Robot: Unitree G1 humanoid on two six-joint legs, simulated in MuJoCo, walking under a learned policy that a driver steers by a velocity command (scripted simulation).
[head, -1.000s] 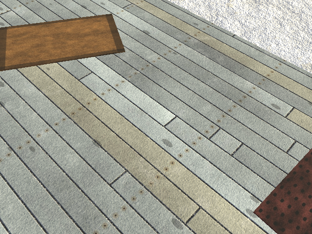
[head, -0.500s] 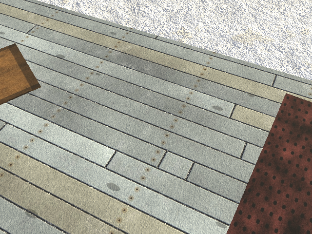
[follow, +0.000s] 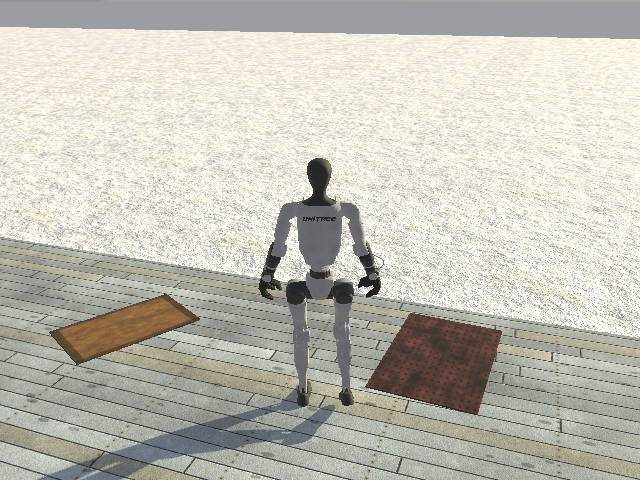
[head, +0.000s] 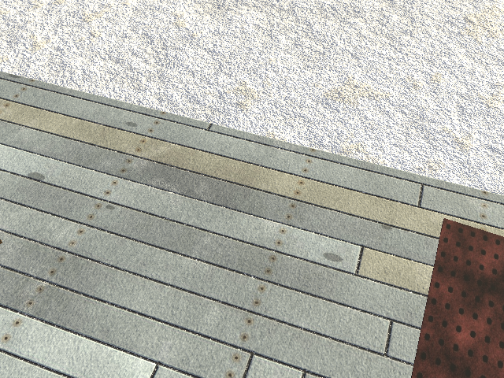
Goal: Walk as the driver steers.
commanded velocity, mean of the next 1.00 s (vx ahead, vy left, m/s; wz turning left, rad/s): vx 0.50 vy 0.00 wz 0.51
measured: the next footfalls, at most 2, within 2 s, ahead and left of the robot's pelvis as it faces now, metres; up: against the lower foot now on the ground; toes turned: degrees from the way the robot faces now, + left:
right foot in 0.32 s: +0.34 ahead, -0.13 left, +0.00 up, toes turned +14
left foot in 0.82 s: +0.52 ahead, +0.22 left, +0.00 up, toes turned +30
